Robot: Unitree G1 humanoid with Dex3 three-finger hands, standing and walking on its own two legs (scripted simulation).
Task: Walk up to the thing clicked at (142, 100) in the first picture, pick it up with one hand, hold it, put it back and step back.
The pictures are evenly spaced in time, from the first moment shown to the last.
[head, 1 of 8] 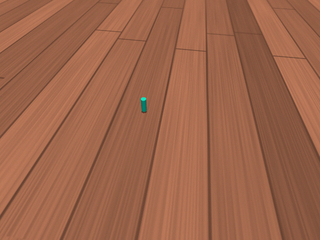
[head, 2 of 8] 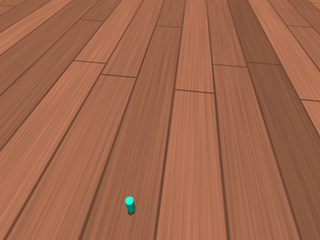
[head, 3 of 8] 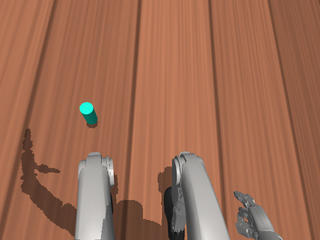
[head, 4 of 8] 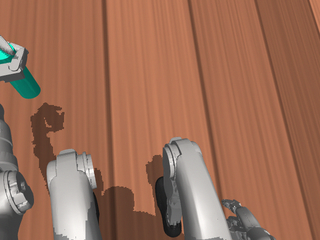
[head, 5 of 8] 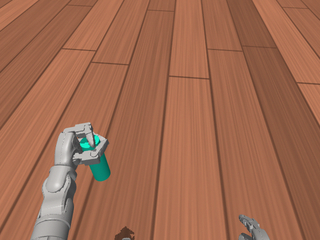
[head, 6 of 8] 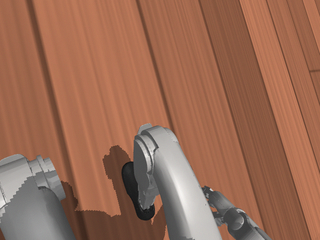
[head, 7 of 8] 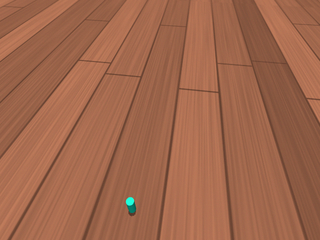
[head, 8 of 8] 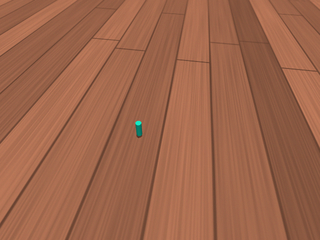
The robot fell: no
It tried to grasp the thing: yes
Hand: left
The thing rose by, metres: 0.67
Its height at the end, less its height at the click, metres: +0.00
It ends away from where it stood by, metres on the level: 0.03
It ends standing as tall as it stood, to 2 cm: yes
